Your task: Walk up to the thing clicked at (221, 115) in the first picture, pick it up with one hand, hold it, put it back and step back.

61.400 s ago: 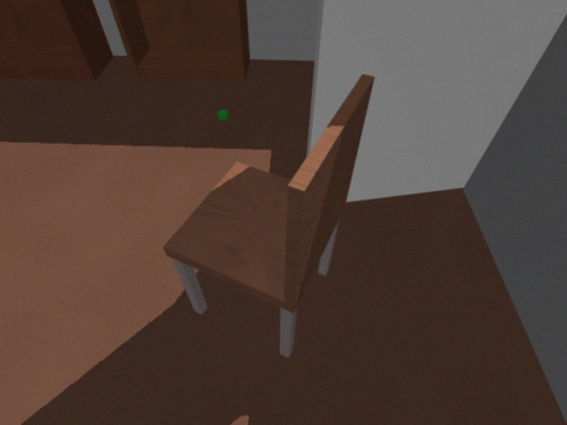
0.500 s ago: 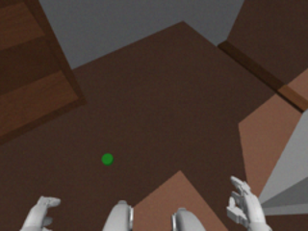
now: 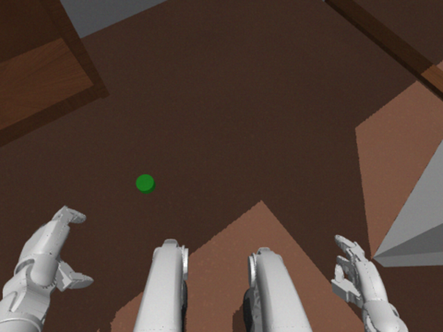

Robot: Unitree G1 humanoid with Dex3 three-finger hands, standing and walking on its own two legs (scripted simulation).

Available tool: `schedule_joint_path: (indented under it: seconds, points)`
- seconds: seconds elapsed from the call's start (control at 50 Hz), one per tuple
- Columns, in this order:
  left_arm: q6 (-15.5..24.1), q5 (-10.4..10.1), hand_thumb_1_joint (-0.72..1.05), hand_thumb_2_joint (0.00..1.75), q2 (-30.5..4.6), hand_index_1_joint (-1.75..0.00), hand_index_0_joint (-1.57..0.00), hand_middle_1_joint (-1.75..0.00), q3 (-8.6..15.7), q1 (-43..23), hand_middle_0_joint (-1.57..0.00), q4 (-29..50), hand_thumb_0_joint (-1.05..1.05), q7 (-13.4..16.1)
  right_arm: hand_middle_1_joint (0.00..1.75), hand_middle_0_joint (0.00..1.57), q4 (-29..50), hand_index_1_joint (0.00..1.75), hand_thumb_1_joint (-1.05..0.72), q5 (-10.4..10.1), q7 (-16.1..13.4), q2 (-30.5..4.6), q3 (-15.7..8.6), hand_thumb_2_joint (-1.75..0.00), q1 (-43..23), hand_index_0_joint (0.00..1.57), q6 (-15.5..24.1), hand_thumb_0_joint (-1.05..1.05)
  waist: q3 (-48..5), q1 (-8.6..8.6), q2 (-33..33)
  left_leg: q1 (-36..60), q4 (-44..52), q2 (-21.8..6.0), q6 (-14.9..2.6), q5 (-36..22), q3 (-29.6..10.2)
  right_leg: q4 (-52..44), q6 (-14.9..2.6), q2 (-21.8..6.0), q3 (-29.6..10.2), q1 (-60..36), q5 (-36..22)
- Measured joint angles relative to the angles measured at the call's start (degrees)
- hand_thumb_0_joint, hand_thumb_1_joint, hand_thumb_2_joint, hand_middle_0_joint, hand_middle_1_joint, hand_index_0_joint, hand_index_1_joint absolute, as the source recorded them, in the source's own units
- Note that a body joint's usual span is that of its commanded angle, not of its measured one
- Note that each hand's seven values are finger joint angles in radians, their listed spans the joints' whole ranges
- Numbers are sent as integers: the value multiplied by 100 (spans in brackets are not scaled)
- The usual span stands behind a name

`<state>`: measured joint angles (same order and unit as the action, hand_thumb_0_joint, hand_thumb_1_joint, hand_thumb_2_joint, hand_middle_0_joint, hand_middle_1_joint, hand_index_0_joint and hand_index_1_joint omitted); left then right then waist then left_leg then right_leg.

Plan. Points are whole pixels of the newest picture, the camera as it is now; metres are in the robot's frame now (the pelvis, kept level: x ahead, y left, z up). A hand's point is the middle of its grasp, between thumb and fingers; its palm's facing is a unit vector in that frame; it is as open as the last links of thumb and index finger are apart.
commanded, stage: rise first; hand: left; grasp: from above
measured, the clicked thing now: (145, 184) +0.52 +0.27 -0.54
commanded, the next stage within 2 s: none
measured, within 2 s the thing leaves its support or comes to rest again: neither
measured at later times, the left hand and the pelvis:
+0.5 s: hand (100, 210) +0.37 +0.33 -0.30, palm faces -0.47 -0.15 -0.87, open 13.9 cm; pelvis -0.05 +0.00 -0.17, yaw -5 degrees
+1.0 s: hand (113, 196) +0.43 +0.33 -0.37, palm faces -0.46 -0.03 -0.89, open 14.1 cm; pelvis -0.04 +0.01 -0.22, yaw -9 degrees
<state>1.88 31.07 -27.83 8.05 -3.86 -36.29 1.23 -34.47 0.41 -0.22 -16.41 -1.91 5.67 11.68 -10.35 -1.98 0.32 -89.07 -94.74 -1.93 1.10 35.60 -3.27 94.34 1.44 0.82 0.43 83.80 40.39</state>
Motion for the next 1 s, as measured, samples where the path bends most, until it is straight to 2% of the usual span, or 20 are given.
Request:
schedule_joint_path:
  seconds: [0.12,0.2,0.26,0.36,0.46,0.66,0.78,0.86,1.0]
  points:
    - [407,795,-52,99,-295,-106,-11,-105,167,-1165,-11,-794,-1,236,30,20,-260,30,-90,4,142,-38,-61,-90,-170,20,-194,0,52,30,45,-1249,-1009,-47,25,97,-79,1030,-7,88,24,1247,123]
    - [660,1299,-52,100,-506,-107,-10,-106,181,-1843,-10,-1277,0,253,30,20,-477,30,-89,61,235,-15,-78,-90,-164,20,-337,0,178,87,45,-1899,-1550,-71,41,84,-148,1577,-10,144,57,1895,119]
    - [939,1734,-52,100,-777,-107,-10,-107,235,-2318,-10,-1695,0,262,30,20,-619,30,-89,123,300,19,-26,-90,-126,20,-438,0,276,64,10,-2336,-1949,-84,57,63,-222,1968,-11,187,103,2323,101]
    - [1370,2298,-51,101,-1257,-107,-10,-107,309,-2984,-9,-2228,0,401,30,20,-777,30,-88,222,365,73,36,-89,-7,20,-583,0,458,-54,-54,-2959,-2549,-62,81,3,-357,2534,1,223,192,2898,57]
    - [1671,2803,-50,101,-1565,-106,-9,-107,318,-3457,-8,-2597,0,610,30,20,-863,30,-87,317,419,83,87,-89,97,20,-767,0,617,-202,-83,-3404,-2989,-32,64,-48,-460,2909,47,245,259,3270,18]
    - [1823,3785,-50,101,-1925,-100,-10,-100,346,-4051,-9,-3306,0,1271,30,20,-914,30,-88,507,527,109,258,-89,145,20,-1170,0,678,-506,-163,-3906,-3530,-9,-25,-1,-571,3318,128,289,327,3643,70]
    - [1773,4133,-51,101,-2131,-98,-10,-97,240,-4398,-10,-3742,0,1515,30,20,-875,30,-89,612,589,136,359,-89,74,20,-1246,0,710,-643,-226,-4101,-3751,2,-50,37,-613,3496,134,305,354,3790,117]
    - [1744,4201,-52,101,-2250,-98,-9,-98,183,-4578,-9,-3954,0,1548,30,20,-825,30,-90,680,616,153,436,-90,18,20,-1243,0,760,-715,-272,-4195,-3873,-2,-51,74,-651,3591,156,326,377,3870,143]
    - [1740,4267,-53,101,-2417,-100,-8,-100,243,-4748,-8,-4167,0,1608,30,20,-750,30,-90,790,680,155,594,-90,-50,20,-1249,0,845,-820,-334,-4315,-4070,-21,-21,159,-740,3746,181,373,434,3988,189]
